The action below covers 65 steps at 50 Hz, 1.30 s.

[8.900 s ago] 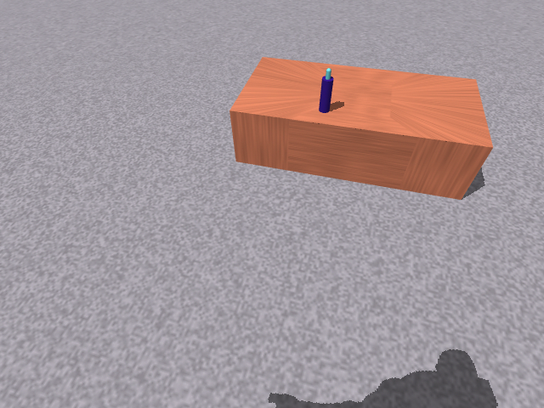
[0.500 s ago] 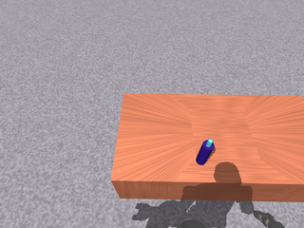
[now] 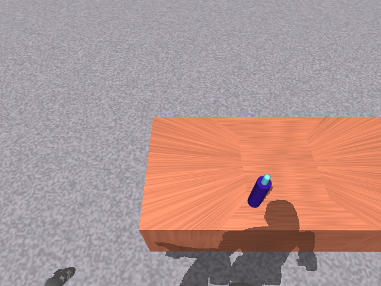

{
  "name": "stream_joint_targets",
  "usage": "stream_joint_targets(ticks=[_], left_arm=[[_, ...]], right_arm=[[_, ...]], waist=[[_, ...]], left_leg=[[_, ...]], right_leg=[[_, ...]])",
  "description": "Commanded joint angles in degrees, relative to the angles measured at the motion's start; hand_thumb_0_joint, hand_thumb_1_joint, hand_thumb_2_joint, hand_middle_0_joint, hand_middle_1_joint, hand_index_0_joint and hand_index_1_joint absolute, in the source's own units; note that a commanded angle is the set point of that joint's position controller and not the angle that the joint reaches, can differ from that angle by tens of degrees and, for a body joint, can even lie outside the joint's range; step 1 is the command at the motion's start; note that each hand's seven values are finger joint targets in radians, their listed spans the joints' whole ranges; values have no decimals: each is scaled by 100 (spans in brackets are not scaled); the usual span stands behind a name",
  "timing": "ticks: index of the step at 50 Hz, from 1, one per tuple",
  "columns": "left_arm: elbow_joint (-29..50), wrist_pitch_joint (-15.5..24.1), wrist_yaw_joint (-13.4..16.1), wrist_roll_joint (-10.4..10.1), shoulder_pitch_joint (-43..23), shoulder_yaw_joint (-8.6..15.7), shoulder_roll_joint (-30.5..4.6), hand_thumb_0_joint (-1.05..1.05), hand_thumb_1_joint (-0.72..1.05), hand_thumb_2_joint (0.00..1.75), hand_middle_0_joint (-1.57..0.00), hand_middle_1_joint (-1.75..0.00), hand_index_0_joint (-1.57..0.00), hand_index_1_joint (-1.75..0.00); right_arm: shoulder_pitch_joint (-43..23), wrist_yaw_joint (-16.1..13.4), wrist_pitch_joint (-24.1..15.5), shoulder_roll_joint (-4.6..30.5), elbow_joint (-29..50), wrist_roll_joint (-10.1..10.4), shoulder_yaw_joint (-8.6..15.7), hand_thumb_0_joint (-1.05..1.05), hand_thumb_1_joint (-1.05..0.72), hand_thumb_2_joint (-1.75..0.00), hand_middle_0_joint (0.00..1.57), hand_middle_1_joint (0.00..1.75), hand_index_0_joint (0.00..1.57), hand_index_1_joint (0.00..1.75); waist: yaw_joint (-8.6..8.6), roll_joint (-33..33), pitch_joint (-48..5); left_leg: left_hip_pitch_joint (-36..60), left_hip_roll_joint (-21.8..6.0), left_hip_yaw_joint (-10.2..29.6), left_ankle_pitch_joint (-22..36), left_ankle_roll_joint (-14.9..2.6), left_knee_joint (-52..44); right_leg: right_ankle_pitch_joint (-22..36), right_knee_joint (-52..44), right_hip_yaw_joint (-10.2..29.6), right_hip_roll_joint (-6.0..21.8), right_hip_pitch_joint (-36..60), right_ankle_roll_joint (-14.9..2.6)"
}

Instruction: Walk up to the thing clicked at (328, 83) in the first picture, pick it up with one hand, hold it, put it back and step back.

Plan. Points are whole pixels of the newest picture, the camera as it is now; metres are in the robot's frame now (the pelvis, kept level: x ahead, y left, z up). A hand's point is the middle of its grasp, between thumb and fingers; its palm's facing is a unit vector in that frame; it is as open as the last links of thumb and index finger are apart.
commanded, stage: walk up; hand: right
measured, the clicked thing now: (260, 190) +0.48 -0.24 -0.32
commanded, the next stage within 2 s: stand in 1.04 s
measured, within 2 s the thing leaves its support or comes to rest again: neither
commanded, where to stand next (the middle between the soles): +0.06 -0.02 m, yaw +0 degrees
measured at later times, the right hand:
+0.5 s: hand out of the picture +0.10 -0.26 -0.12, palm faces -0.05 +0.94 -0.33, open 7.4 cm
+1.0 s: hand out of the picture +0.07 -0.26 -0.13, palm faces -0.04 +0.94 -0.34, open 7.4 cm
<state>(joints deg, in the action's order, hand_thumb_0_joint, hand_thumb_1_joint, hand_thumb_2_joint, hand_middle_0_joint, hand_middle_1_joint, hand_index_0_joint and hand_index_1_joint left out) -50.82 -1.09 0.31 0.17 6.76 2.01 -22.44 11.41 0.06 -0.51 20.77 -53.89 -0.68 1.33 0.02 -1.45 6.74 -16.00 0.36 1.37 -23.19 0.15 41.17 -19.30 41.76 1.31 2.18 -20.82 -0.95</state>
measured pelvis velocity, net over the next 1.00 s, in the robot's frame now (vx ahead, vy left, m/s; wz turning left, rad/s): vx -0.01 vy -0.01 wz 0.02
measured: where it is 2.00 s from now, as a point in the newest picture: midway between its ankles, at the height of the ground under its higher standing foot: outside the picture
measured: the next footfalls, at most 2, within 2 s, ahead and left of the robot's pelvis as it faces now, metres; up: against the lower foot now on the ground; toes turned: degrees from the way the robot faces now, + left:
none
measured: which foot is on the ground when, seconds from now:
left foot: down 0.00-1.00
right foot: down 0.00-1.00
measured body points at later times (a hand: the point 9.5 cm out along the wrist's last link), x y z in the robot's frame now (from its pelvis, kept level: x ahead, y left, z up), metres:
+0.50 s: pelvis -0.01 -0.01 +0.03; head +0.00 -0.02 +0.48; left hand +0.06 +0.30 -0.10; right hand +0.10 -0.31 -0.10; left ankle -0.01 +0.13 -0.72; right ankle +0.04 -0.14 -0.72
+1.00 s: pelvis -0.01 -0.01 +0.03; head +0.01 -0.01 +0.48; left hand +0.08 +0.29 -0.10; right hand +0.07 -0.31 -0.10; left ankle -0.01 +0.13 -0.72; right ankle +0.04 -0.14 -0.72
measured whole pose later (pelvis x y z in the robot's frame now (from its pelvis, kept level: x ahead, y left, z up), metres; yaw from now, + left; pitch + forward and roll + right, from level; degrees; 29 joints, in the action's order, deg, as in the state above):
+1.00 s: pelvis -0.01 -0.01 +0.03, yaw +1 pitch -2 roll +0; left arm -65.5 -0.4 -1.1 0.1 3.9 2.1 -19.5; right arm 6.2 0.3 -0.7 20.0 -65.5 -0.5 0.3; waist 0.1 -0.1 3.3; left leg -6.8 -0.8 2.7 -11.5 1.5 20.3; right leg -7.4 19.9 -0.5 1.7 -10.4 1.2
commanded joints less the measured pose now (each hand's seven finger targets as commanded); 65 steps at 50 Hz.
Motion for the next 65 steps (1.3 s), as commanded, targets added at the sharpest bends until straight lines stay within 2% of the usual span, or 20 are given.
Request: stream_joint_targets(ticks=[1,2,3,5,7,10,15,18,22,23,26,31,38,42,51,52,54,59,65], left_arm=[[80,275,25,24,128,329,-1330,0,90,90,-20,-30,-20,-30],[60,248,0,-25,-108,296,-1290,0,90,90,-20,-30,-20,-30],[53,212,-17,-50,-247,238,-1175,0,90,90,-20,-30,-20,-30],[-142,168,-34,-32,-261,164,-1057,0,90,90,-20,-30,-20,-30],[-309,174,-60,-18,-373,147,-1075,0,90,90,-20,-30,-20,-30],[-520,211,-88,-25,-432,124,-1059,0,90,90,-20,-30,-20,-30],[-774,273,-92,-19,-557,116,-1053,0,90,90,-20,-30,-20,-30],[-919,267,-89,-7,-602,120,-1021,0,90,90,-20,-30,-20,-30],[-1041,282,-88,3,-595,147,-998,0,90,90,-20,-30,-20,-30],[-1032,285,-87,7,-619,149,-991,0,90,90,-20,-30,-20,-30],[-1121,261,-83,16,-557,165,-1001,0,90,90,-20,-30,-20,-30],[-1159,260,-80,9,-501,179,-960,0,90,90,-20,-30,-20,-30],[-1184,204,-80,20,-507,195,-942,0,90,90,-20,-30,-20,-30],[-1182,196,-84,14,-521,203,-939,0,90,90,-20,-30,-20,-30],[-1129,199,-70,19,-497,201,-913,0,90,90,-20,-30,-20,-30],[-1143,240,-54,47,-477,139,-985,0,90,90,-20,-30,-20,-30],[-1147,258,-47,37,-492,132,-978,0,90,90,-20,-30,-20,-30],[-1135,293,-37,35,-453,72,-973,0,90,90,-20,-30,-20,-30],[-1125,303,-35,18,-384,38,-982,0,90,90,-20,-30,-20,-30]], right_arm=[[-269,-129,-233,1283,351,124,257,0,-90,-90,20,30,20,30],[-117,-133,-215,1227,240,115,240,0,-90,-90,20,30,20,30],[-178,-132,-207,1262,159,64,227,0,-90,-90,20,30,20,30],[-657,-110,-217,1390,139,41,237,0,-90,-90,20,30,20,30],[-689,-85,-219,1352,50,30,183,0,-90,-90,20,30,20,30],[-786,-61,-220,1296,-102,48,135,0,-90,-90,20,30,20,30],[-823,-39,-209,1230,-343,75,101,0,-90,-90,20,30,20,30],[-901,-29,-179,1223,-446,75,120,0,-90,-90,20,30,20,30],[-904,-19,-158,1169,-568,70,109,0,-90,-90,20,30,20,30],[-876,-20,-158,1184,-612,65,103,0,-90,-90,20,30,20,30],[-966,-15,-149,1155,-651,51,101,0,-90,-90,20,30,20,30],[-958,-26,-160,1161,-715,50,97,0,-90,-90,20,30,20,30],[-957,-44,-165,1193,-772,34,97,0,-90,-90,20,30,20,30],[-870,-48,-163,1156,-769,38,95,0,-90,-90,20,30,20,30],[-825,-59,-160,1149,-743,36,102,0,-90,-90,20,30,20,30],[-745,-60,-141,1191,-786,-11,109,0,-90,-90,20,30,20,30],[-726,-55,-134,1171,-812,-7,91,0,-90,-90,20,30,20,30],[-754,-29,-129,1195,-802,8,108,0,-90,-90,20,30,20,30],[-737,-18,-127,1222,-814,18,99,0,-90,-90,20,30,20,30]], waist=[[120,600,-1169],[-7,481,-1285],[20,547,-1088],[176,682,-797],[117,518,-649],[110,478,-610],[32,132,-828],[7,60,-728],[7,-64,-825],[6,-44,-884],[45,-36,-758],[71,60,-933],[81,202,-810],[59,146,-779],[49,135,-862],[5,184,-941],[24,259,-812],[27,130,-752],[35,199,-761]], left_leg=[[-206,-589,620,2779,-255,-659],[68,-500,606,1848,-247,-1009],[96,-638,780,1415,-293,-1373],[-86,-855,963,1255,-377,-1607],[-246,-838,951,944,-370,-1851],[-132,-701,811,750,-256,-2051],[524,-610,530,1311,-184,-2037],[616,-620,518,1165,-171,-2178],[752,-599,478,1292,-136,-2217],[718,-628,481,1336,-129,-2269],[718,-614,483,1220,-119,-2333],[778,-658,466,1522,-117,-2376],[491,-684,543,1269,-126,-2545],[494,-646,528,1359,-102,-2523],[621,-669,495,1650,-103,-2450],[629,-705,526,1539,-71,-2490],[462,-700,551,1363,-66,-2597],[602,-699,538,1444,-75,-2544],[634,-708,520,1579,-80,-2564]], right_leg=[[2606,-837,565,536,1433,-439],[2228,-773,586,640,1200,-516],[1718,-827,494,513,1003,-372],[1117,-1046,251,282,989,-221],[828,-1302,312,269,1118,-194],[848,-1702,402,376,1236,-193],[1285,-2184,476,516,1217,-147],[906,-2407,485,527,1093,-111],[845,-2576,480,544,1174,-73],[987,-2569,456,566,1299,-63],[706,-2656,457,541,1175,-39],[1176,-2576,382,537,1404,-20],[1107,-2500,319,483,1498,-14],[1047,-2513,332,476,1487,4],[1339,-2488,307,500,1530,-5],[1265,-2487,377,548,1580,-1],[1212,-2492,377,533,1614,16],[1113,-2525,367,518,1440,22],[1368,-2496,361,534,1512,26]])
